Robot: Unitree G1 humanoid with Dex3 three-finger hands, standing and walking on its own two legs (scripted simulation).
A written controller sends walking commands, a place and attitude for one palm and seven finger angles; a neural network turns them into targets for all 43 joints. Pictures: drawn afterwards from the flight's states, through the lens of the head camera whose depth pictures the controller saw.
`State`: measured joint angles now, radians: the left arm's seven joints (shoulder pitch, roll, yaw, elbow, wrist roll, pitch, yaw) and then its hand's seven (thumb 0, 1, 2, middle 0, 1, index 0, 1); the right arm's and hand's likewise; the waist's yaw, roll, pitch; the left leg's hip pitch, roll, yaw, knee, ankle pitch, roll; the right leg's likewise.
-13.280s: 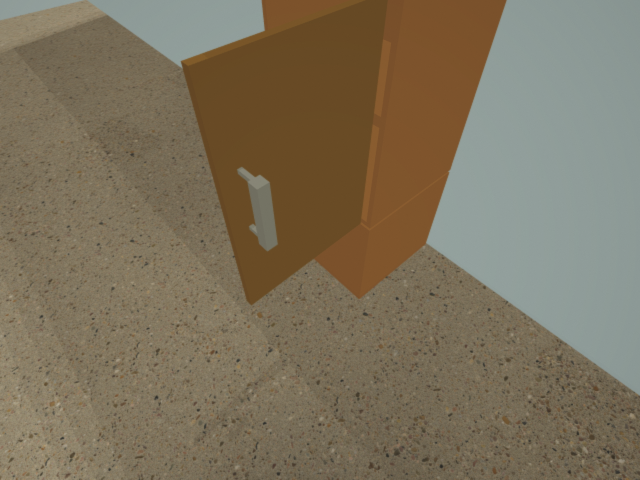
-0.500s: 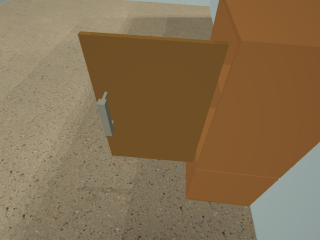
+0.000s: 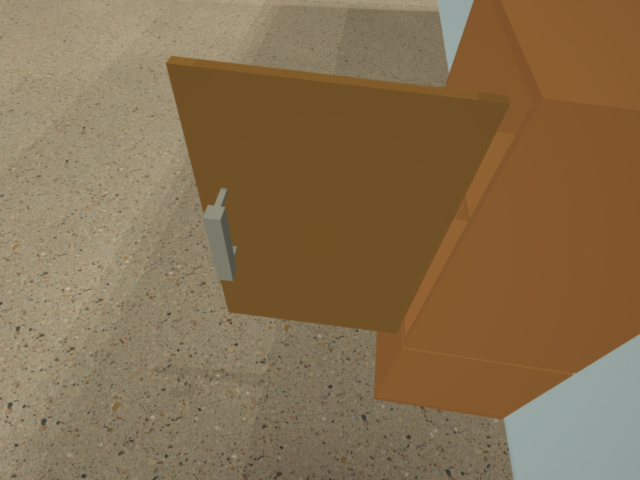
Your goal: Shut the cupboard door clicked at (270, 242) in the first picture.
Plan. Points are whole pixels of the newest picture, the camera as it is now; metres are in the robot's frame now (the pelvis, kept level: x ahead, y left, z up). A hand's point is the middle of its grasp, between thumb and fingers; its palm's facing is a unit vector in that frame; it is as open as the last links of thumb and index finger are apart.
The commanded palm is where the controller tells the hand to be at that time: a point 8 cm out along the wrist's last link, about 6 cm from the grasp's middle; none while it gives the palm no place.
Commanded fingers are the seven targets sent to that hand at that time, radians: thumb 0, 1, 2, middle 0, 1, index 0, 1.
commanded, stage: come to a stop and stand still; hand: left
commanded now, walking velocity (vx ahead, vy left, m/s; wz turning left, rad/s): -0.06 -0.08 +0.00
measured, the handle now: (225, 235) +0.46 +0.19 -0.02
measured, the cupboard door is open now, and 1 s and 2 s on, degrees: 91 91 91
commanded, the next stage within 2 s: look again from close up in 1.48 s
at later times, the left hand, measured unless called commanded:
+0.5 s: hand out of the picture +0.01 +0.18 -0.19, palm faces +0.02 -0.97 -0.22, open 7.4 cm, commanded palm none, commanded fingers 0.00 0.90 0.90 -0.20 -0.30 -0.20 -0.30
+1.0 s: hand out of the picture -0.05 +0.14 -0.18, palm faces +0.02 -0.98 -0.19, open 7.4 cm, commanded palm none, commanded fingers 0.00 0.90 0.90 -0.20 -0.30 -0.20 -0.30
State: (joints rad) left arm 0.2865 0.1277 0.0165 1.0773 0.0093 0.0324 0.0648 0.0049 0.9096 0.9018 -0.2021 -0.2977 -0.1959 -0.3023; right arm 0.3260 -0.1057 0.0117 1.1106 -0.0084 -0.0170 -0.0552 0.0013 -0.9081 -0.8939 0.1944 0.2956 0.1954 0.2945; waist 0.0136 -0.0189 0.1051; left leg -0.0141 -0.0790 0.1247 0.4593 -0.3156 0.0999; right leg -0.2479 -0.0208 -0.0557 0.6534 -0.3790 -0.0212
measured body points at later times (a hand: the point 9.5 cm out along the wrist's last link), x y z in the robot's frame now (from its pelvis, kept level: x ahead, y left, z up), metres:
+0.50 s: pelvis -0.01 +0.00 -0.01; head +0.00 +0.00 +0.44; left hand +0.01 +0.23 -0.17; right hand +0.03 -0.23 -0.16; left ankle -0.09 +0.02 -0.74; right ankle +0.00 -0.12 -0.74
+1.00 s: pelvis -0.03 -0.02 +0.00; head -0.02 -0.03 +0.45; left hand -0.05 +0.19 -0.16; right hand -0.06 -0.25 -0.17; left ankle -0.09 +0.02 -0.74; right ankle +0.00 -0.13 -0.74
